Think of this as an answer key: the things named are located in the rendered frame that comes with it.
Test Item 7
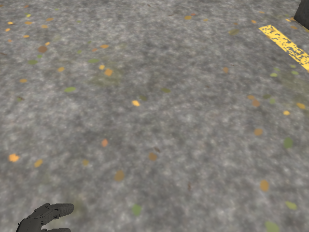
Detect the robot left hand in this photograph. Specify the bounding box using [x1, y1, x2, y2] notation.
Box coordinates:
[15, 203, 74, 232]

